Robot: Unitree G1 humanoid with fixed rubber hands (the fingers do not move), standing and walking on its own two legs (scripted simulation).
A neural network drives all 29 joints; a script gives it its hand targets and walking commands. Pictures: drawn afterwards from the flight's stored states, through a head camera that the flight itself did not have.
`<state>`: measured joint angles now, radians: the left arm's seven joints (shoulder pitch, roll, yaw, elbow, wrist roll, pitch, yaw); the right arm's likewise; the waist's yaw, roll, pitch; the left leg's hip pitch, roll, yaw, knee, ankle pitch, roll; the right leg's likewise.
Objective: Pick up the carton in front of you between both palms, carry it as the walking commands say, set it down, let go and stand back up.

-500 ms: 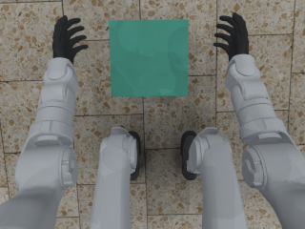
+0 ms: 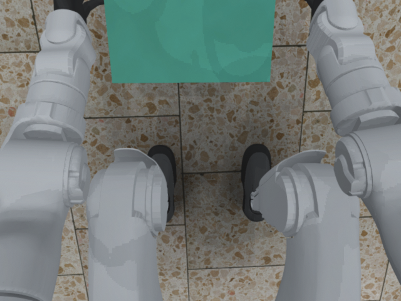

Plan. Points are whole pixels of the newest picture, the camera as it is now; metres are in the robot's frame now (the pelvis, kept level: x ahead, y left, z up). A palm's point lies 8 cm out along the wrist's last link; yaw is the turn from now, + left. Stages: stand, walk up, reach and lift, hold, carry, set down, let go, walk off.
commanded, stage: reach and lift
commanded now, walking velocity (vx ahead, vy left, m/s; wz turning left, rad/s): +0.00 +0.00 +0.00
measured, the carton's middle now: (190, 21) +0.51 +0.05 -0.24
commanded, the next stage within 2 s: none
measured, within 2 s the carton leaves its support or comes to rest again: leaves its support in 0.76 s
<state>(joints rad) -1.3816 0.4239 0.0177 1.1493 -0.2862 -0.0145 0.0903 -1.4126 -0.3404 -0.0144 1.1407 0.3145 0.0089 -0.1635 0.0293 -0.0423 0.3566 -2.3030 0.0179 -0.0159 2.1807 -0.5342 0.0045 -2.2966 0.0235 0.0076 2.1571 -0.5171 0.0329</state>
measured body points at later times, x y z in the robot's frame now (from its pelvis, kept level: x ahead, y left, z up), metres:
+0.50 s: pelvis +0.00 +0.00 +0.01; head +0.37 +0.03 +0.26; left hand +0.53 +0.20 -0.18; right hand +0.55 -0.10 -0.18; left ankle +0.12 +0.12 -0.33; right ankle +0.13 -0.12 -0.33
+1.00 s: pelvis +0.00 -0.01 +0.02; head +0.29 +0.04 +0.36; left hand +0.51 +0.20 -0.07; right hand +0.54 -0.10 -0.07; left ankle +0.12 +0.12 -0.33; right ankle +0.13 -0.13 -0.33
